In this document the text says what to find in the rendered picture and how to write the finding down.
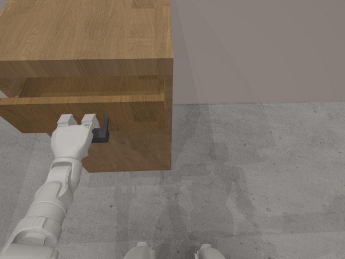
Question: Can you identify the handle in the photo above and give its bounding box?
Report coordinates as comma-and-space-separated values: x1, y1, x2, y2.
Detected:
91, 117, 109, 143

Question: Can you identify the robot right thigh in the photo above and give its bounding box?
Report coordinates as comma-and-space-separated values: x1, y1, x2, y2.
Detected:
194, 248, 226, 259

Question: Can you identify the cabinet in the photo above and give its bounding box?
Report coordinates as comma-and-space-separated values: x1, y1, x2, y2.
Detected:
0, 0, 174, 173

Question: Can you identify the left robot hand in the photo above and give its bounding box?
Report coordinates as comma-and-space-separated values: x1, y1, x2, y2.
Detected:
51, 113, 100, 161

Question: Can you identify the robot right shin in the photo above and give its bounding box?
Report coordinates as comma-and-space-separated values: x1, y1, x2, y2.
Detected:
200, 244, 211, 249

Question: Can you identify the robot left forearm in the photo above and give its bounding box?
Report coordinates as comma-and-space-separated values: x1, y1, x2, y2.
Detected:
0, 157, 82, 259

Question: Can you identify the drawer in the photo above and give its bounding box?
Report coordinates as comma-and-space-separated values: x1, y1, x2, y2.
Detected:
0, 75, 165, 133

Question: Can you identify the left robot upper arm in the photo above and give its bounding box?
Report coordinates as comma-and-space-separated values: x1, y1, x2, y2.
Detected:
1, 243, 59, 259

